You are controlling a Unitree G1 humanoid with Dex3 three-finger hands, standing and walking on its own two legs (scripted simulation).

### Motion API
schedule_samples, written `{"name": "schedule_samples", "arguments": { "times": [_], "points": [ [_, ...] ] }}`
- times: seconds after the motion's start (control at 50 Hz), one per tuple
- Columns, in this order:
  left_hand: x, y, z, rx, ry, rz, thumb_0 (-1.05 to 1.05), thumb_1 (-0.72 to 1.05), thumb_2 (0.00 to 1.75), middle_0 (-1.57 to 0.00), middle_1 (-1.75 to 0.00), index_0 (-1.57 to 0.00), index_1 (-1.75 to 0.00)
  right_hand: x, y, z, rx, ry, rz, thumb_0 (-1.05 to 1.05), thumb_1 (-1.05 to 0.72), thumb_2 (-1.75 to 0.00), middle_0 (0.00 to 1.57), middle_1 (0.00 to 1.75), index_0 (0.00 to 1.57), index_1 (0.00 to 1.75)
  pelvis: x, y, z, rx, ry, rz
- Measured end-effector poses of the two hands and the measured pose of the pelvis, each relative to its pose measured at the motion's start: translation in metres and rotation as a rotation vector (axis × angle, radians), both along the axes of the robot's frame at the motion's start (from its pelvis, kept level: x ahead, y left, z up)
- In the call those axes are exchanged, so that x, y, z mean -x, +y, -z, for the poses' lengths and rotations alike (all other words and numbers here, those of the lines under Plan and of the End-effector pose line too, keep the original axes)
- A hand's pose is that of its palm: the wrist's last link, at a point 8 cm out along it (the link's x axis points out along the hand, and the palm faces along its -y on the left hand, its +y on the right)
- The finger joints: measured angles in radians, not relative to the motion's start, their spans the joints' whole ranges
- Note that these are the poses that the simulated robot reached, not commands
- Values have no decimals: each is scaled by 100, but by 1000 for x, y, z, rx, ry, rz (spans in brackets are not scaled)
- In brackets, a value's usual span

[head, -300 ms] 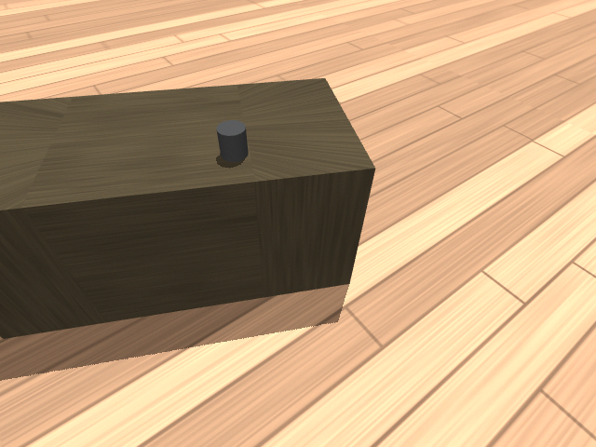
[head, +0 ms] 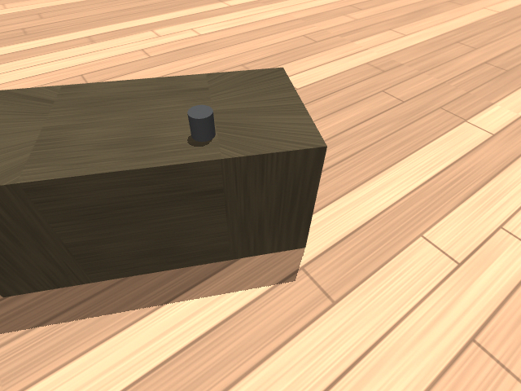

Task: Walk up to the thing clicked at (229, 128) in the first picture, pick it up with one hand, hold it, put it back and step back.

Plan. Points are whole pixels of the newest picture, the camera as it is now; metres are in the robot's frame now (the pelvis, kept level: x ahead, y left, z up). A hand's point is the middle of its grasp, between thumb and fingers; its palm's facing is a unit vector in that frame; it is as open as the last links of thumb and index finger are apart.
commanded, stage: stand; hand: left
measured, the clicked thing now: (201, 123) +0.96 +0.17 -0.14
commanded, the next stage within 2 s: walk up in 0.82 s
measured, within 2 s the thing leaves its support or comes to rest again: neither
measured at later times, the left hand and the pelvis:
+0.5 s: hand out of the picture +0.08 +0.25 -0.16, palm faces -0.02 -0.94 -0.34, open 7.4 cm; pelvis +0.01 +0.00 +0.00, yaw +0 degrees
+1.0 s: hand out of the picture +0.10 +0.26 -0.16, palm faces +0.02 -0.94 -0.35, open 7.4 cm; pelvis +0.04 -0.02 -0.02, yaw +0 degrees
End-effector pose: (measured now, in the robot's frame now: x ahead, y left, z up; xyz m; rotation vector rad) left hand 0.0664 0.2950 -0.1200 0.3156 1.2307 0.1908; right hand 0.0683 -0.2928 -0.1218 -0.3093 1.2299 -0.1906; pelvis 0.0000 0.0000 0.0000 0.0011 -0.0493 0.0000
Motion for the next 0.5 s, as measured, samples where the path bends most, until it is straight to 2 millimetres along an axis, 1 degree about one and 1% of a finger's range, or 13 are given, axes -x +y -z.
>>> {"name": "schedule_samples", "arguments": {
  "times": [0.2,0.5],
  "points": [
    [-3,-3,0,0,6,-1,1,90,90,-20,-30,-20,-30,-1,-3,0,1,10,0,0,-90,-89,20,30,21,30,-3,-2,0,0,5,0],
    [-12,-5,-1,0,-5,-1,1,90,90,-20,-30,-20,-30,-9,-6,-1,4,-2,-3,0,-90,-89,20,30,21,30,-8,-5,-1,0,5,1]
  ]
}}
